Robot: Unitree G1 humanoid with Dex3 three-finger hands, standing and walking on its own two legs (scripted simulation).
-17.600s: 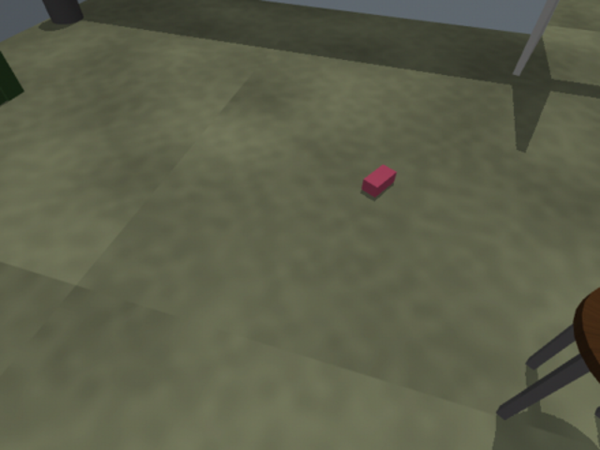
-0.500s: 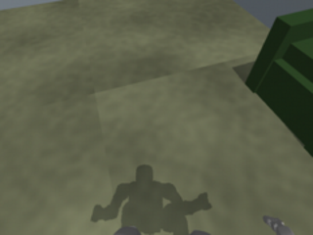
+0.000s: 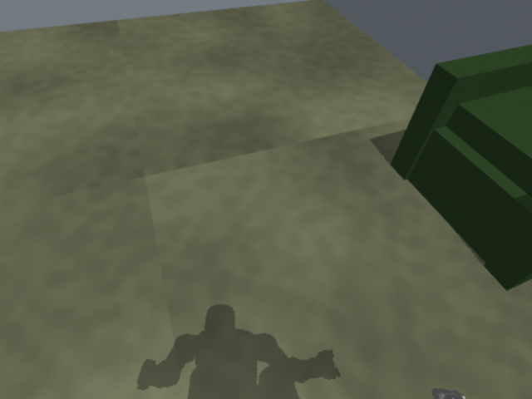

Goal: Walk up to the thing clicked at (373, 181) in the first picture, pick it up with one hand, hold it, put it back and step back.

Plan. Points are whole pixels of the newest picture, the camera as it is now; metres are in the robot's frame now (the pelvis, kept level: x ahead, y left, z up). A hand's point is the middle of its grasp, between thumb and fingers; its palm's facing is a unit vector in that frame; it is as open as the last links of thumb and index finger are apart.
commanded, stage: walk up
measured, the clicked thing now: out of the picture -0.02 +1.28 -0.74
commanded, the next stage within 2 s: stand in 0.18 s
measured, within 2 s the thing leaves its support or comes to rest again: neither
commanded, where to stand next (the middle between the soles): +0.08 +0.00 m, yaw -3 degrees
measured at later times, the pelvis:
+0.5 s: pelvis +0.01 +0.00 +0.01, yaw -1 degrees
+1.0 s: pelvis +0.01 +0.00 +0.01, yaw -1 degrees
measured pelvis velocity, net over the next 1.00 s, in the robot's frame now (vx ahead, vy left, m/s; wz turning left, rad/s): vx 0.01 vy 0.00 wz -0.02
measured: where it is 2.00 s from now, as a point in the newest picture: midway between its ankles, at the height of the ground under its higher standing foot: outside the picture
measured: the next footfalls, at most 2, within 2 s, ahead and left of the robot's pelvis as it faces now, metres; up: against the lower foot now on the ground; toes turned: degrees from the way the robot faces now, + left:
none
